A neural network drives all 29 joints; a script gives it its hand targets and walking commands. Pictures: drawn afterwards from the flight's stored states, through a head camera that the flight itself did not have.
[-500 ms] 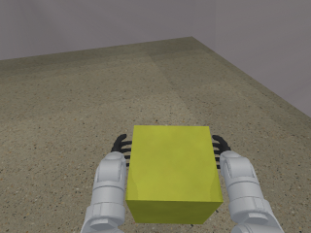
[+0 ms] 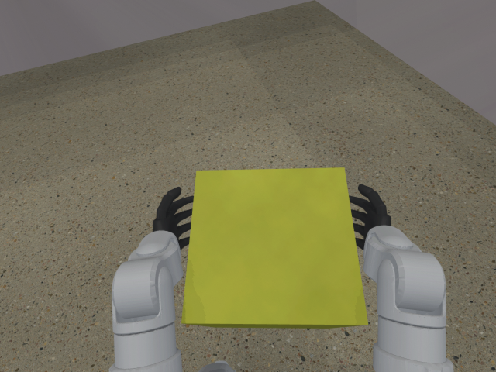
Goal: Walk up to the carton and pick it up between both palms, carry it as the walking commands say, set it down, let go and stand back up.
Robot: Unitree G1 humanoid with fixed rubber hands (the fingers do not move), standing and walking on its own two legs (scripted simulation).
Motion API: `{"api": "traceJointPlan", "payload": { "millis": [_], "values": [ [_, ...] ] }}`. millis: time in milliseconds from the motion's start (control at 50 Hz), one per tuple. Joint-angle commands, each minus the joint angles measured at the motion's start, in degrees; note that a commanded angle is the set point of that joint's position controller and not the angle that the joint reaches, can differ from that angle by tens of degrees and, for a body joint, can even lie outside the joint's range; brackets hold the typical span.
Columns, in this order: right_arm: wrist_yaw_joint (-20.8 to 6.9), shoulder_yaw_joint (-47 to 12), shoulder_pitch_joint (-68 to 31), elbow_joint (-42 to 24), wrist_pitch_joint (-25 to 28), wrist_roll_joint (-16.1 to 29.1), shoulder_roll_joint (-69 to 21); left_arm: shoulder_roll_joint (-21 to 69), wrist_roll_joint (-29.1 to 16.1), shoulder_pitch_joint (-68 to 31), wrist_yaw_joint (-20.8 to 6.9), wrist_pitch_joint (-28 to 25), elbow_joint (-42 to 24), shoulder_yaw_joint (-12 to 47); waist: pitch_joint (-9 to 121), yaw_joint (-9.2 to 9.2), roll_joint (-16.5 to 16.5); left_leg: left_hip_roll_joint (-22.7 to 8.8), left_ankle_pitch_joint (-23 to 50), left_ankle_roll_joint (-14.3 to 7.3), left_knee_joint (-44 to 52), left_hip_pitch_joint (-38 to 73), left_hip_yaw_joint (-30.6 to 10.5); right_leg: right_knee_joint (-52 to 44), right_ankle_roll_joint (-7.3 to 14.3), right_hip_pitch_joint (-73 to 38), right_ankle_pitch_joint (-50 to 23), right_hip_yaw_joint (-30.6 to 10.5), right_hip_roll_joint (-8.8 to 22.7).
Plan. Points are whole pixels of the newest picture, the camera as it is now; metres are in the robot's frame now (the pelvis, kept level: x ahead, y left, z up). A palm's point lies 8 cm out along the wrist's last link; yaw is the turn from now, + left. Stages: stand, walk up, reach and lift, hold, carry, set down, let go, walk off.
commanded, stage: carry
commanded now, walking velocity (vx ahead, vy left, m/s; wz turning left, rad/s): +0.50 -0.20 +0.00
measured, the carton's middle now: (270, 259) +0.29 +0.00 +0.02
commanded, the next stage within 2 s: none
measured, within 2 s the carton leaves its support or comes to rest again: neither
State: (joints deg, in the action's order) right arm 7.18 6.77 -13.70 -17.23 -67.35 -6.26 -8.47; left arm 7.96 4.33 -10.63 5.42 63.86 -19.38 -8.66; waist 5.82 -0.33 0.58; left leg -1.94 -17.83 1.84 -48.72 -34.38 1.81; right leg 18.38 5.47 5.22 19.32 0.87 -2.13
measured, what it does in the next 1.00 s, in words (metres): walks ahead: left foot, then right foot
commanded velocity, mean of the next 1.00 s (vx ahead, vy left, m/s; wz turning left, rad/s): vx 0.34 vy -0.14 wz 0.00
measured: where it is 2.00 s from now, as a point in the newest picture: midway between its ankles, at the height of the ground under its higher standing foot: (299, 267)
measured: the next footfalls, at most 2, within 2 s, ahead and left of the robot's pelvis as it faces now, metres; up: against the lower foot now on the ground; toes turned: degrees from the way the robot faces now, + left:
left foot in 0.20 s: +0.25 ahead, +0.10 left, +0.00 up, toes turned +8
right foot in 0.54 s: +0.52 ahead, -0.21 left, +0.00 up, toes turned -5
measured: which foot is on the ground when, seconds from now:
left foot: up 0.00-0.18, down 0.20-0.60, up 0.62-0.94, down 0.96-1.00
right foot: down 0.00-0.20, up 0.22-0.52, down 0.54-0.98, up 1.00-1.00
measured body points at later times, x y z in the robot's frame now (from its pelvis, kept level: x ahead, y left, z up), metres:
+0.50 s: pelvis +0.30 -0.04 -0.01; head +0.29 -0.03 +0.44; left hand +0.57 +0.12 +0.07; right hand +0.58 -0.19 +0.08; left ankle +0.21 +0.09 -0.74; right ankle +0.43 -0.19 -0.72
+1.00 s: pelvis +0.58 -0.07 -0.02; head +0.56 -0.04 +0.43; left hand +0.85 +0.09 +0.07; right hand +0.86 -0.21 +0.09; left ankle +0.65 +0.02 -0.74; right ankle +0.49 -0.20 -0.74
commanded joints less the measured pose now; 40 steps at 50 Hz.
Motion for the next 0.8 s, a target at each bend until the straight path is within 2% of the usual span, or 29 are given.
{"api": "traceJointPlan", "payload": {
  "millis": [0, 20, 40, 80, 120, 140, 160, 180, 200, 220, 260, 280, 320, 360, 380, 460, 480, 520, 540, 560, 580, 600, 640, 660, 700, 720, 740, 760, 780],
  "values": [
    [-3.39, -39.62, -16.83, -13.40, -1.54, 19.31, -49.89, 46.97, -19.18, -18.99, -4.39, 4.20, -11.75, 38.15, 8.38, -1.33, -11.71, 2.26, 6.44, 1.28, 3.08, -12.72, 10.08, -2.37, 1.02, -20.18, -51.38, -2.65, 11.39],
    [-2.92, -40.90, -17.44, -13.15, -1.56, 20.03, -51.52, 45.91, -18.67, -18.34, -4.01, 4.06, -11.82, 37.29, 6.04, -1.04, -13.28, 2.81, 7.01, 1.13, 4.02, -12.64, 11.10, -2.85, -0.64, -19.19, -58.00, -1.76, 11.14],
    [-3.53, -39.65, -16.96, -15.11, -1.15, 20.47, -50.86, 45.60, -19.95, -21.79, -4.04, 3.72, -17.07, 39.90, 9.35, -0.66, -7.64, 4.53, 9.48, 0.43, 10.51, -8.01, 13.52, 0.44, -0.77, -21.92, -64.93, 1.14, 9.86],
    [-3.17, -39.50, -13.49, -12.85, -2.08, 20.01, -50.33, 43.39, -19.44, -17.78, -3.68, 4.43, -14.86, 38.99, 8.49, -0.60, -15.47, 7.25, 10.41, 0.36, 19.23, 3.31, 17.82, 5.92, -1.65, -15.71, -75.86, 6.02, 7.22],
    [-3.23, -37.78, -11.13, -11.66, -1.93, 19.73, -49.43, 43.62, -19.64, -18.48, -3.41, 4.86, -15.10, 39.96, 18.03, 1.92, -10.46, 7.88, 12.70, -2.66, 22.56, 25.75, 15.26, 24.22, -3.28, -7.35, -82.85, 7.44, 8.88],
    [-3.01, -37.78, -11.35, -12.84, -2.00, 20.06, -48.59, 43.15, -19.72, -17.30, -3.23, 5.04, -14.49, 38.79, 24.04, 3.85, -10.90, 0.15, 11.44, -7.59, 20.11, 47.69, 1.87, 39.14, -6.77, 11.57, -73.13, 6.69, 8.62],
    [-3.37, -38.44, -12.66, -13.04, -1.18, 21.04, -49.28, 42.46, -19.71, -19.88, -2.98, 4.32, -18.97, 39.68, 26.26, 4.03, 10.35, -18.35, 35.79, -16.91, 17.99, 64.39, -22.27, 59.80, -10.09, 34.38, -23.97, 3.59, 0.69],
    [-2.94, -36.39, -10.01, -9.97, -0.80, 19.58, -48.38, 42.56, -19.50, -18.49, -2.99, 4.48, -16.07, 41.10, 27.40, 2.01, 15.86, -24.83, 48.70, -21.56, 21.72, 63.53, -35.00, 70.02, -9.17, 37.26, 9.39, -4.55, -4.25],
    [-3.50, -38.62, -16.67, -13.93, -0.85, 20.48, -49.70, 43.14, -19.93, -21.73, -3.52, 3.94, -17.62, 40.76, 20.91, 1.52, 5.44, -26.76, 48.33, -22.15, 24.24, 58.43, -35.11, 69.43, -6.89, 39.23, 12.01, -6.29, -0.84],
    [-3.53, -38.15, -15.67, -11.95, -0.45, 20.01, -50.52, 45.39, -19.77, -20.55, -3.66, 3.84, -15.87, 42.02, 18.29, 1.94, 5.42, -24.49, 40.80, -20.09, 27.41, 52.53, -31.18, 66.40, -4.34, 40.40, 7.68, -4.93, 1.74],
    [-5.09, -39.21, -15.16, -15.43, 0.30, 22.39, -52.22, 48.17, -21.30, -22.15, -3.89, 2.66, -19.85, 42.84, 14.61, 1.04, -3.97, -19.70, 13.49, -12.97, 33.20, 35.63, -19.58, 49.71, -4.81, 31.64, 1.02, -6.95, 8.08],
    [-5.47, -37.77, -13.42, -13.34, 0.06, 21.78, -49.97, 48.67, -19.79, -18.01, -3.78, 2.96, -16.36, 41.78, 13.55, 0.75, 2.52, -17.72, 6.37, -10.98, 34.58, 33.13, -16.44, 45.58, -5.27, 31.80, 0.10, -3.86, 6.97],
    [-5.88, -38.28, -12.36, -11.89, 0.01, 21.71, -51.00, 50.58, -18.17, -17.54, -3.60, 3.04, -14.41, 40.65, 5.69, 0.42, 2.82, -19.53, 11.00, -10.78, 38.75, 25.68, -14.90, 37.08, -4.99, 30.86, -2.07, -2.52, 8.29],
    [-6.05, -37.82, -13.63, -8.33, -0.94, 20.06, -48.67, 47.00, -17.43, -19.55, -4.10, 3.69, -12.16, 39.29, 1.91, -0.38, 5.35, -19.59, 2.12, -7.92, 40.12, 18.59, -7.85, 22.38, -4.72, 24.26, -4.50, -2.18, 11.86],
    [-6.09, -36.88, -9.52, -5.93, -1.64, 19.48, -46.95, 45.31, -17.71, -17.51, -3.82, 4.14, -12.36, 39.58, 5.12, -0.36, 8.83, -16.68, -0.74, -7.47, 38.36, 19.12, -3.93, 15.02, -4.32, 18.69, -4.54, 1.30, 9.12],
    [-6.20, -36.04, -11.82, -8.13, -1.51, 18.21, -44.81, 44.89, -17.56, -17.87, -4.00, 4.58, -11.10, 40.26, 4.63, 0.10, 8.44, -13.12, -0.14, -6.18, 34.04, 19.97, 0.08, 9.19, -4.68, 12.94, -11.28, 9.78, 4.34],
    [-6.35, -35.69, -16.02, -8.81, -1.20, 18.83, -47.77, 47.61, -19.47, -24.50, -4.40, 4.06, -13.72, 41.50, 7.28, 0.24, 5.32, -13.28, 1.02, -5.86, 31.58, 18.53, -0.93, 11.85, -4.62, 9.20, -13.90, 9.14, 4.97],
    [-5.69, -34.69, -13.83, -8.20, -1.52, 17.58, -47.02, 47.49, -20.07, -24.43, -4.41, 4.67, -14.37, 42.01, 6.23, -0.16, 7.22, -9.99, 12.28, -4.40, 23.93, 18.36, 2.92, 8.91, -4.25, 5.92, -12.74, 8.95, 5.03],
    [-5.37, -35.36, -15.11, -9.44, -2.02, 17.54, -45.89, 45.56, -18.94, -20.47, -4.33, 5.03, -12.72, 40.20, 11.49, -1.43, -1.44, -6.90, 18.01, -2.68, 9.09, 16.30, 6.76, 5.03, -2.23, -3.62, -10.49, 4.04, 6.34],
    [-4.91, -36.08, -11.14, -7.36, -2.42, 17.03, -46.01, 43.27, -18.37, -18.88, -4.05, 4.76, -11.68, 38.69, 19.23, -1.60, -19.98, 0.37, 2.42, -0.30, -8.05, 7.13, 9.52, -0.59, 0.50, -15.44, -12.95, -15.60, 18.79],
    [-5.25, -37.54, -15.74, -12.32, -1.62, 18.34, -45.46, 45.65, -18.15, -16.88, -4.12, 4.38, -9.29, 37.78, 20.45, -1.54, -26.40, 2.88, -14.21, -0.58, -16.04, -4.73, 6.70, 0.09, 6.74, -24.35, -24.55, -25.37, 22.20],
    [-5.61, -39.39, -17.05, -15.56, -0.88, 20.53, -47.98, 47.97, -18.19, -14.67, -4.40, 3.59, -9.42, 37.44, 22.42, -1.60, -20.42, 0.27, -15.88, -0.54, -19.85, -6.96, 4.38, 3.33, 8.45, -26.46, -37.33, -23.19, 22.41],
    [-6.03, -38.40, -13.35, -15.36, 1.06, 21.44, -53.04, 52.34, -21.57, -18.34, -4.85, 2.00, -15.07, 41.29, 24.42, -1.50, -9.56, -0.50, -14.05, -0.96, -15.64, -9.67, 2.68, 8.23, 5.90, -31.49, -56.28, -13.03, 20.56],
    [-5.65, -38.52, -9.69, -15.97, 1.70, 20.82, -52.65, 53.06, -21.51, -16.51, -4.76, 1.45, -16.05, 42.02, 23.59, -1.26, -9.74, 0.58, -14.52, 0.25, -12.21, -15.17, 4.68, 9.24, 4.65, -36.83, -63.27, -11.66, 19.06],
    [-6.18, -39.19, -9.01, -16.47, 2.84, 20.71, -54.05, 53.45, -22.07, -18.14, -4.94, 0.23, -19.07, 43.82, 23.16, -1.03, -10.98, -1.64, -11.84, 0.47, -3.68, -8.90, 2.86, 6.29, 5.04, -28.37, -56.71, -9.14, 19.80],
    [-6.21, -39.47, -11.30, -16.53, 3.05, 20.94, -54.51, 54.10, -21.96, -20.46, -4.88, 0.05, -20.55, 44.57, 20.00, -0.96, -6.45, -1.29, -11.12, 0.37, 0.37, -6.98, 4.40, 5.08, 5.61, -25.15, -55.15, -7.93, 19.27],
    [-5.99, -38.83, -9.25, -17.89, 3.58, 20.17, -54.13, 54.67, -22.84, -20.41, -4.97, -0.17, -21.56, 45.48, 22.84, -0.87, -9.64, -0.30, -10.68, 0.23, 3.87, -6.10, 4.15, 5.83, 5.53, -26.78, -55.72, -8.16, 19.08],
    [-6.45, -39.03, -8.84, -15.78, 3.36, 20.52, -54.53, 52.63, -21.46, -17.99, -4.77, -0.34, -20.84, 44.64, 22.64, -1.17, -8.32, -0.62, -6.23, -0.31, 7.70, -1.11, 4.15, 4.75, 5.61, -20.72, -52.30, -6.60, 19.54],
    [-6.25, -39.22, -7.86, -16.87, 3.27, 19.55, -51.28, 52.08, -20.43, -13.84, -4.94, 0.59, -17.78, 44.65, 19.53, -1.03, -6.44, -0.57, -1.90, 0.14, 10.04, 4.19, 6.87, 3.36, 4.75, -12.73, -48.56, -1.38, 18.58]
  ]
}}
